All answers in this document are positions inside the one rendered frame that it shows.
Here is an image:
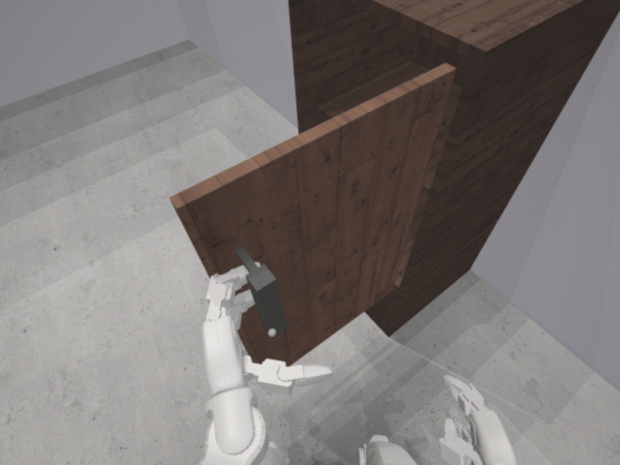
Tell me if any cupboard door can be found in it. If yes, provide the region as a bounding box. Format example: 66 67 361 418
170 63 456 367

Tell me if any robot left hand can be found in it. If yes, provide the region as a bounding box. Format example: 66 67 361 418
200 262 333 397

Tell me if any robot left forearm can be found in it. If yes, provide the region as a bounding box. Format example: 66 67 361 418
197 387 269 465

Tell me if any handle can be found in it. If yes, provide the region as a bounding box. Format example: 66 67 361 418
234 246 287 339

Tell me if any right robot shin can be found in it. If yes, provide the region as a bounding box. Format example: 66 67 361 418
369 435 388 443

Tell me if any robot right thigh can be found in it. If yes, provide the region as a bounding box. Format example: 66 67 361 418
356 441 417 465

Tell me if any robot right hand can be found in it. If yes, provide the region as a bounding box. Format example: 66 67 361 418
439 375 517 465

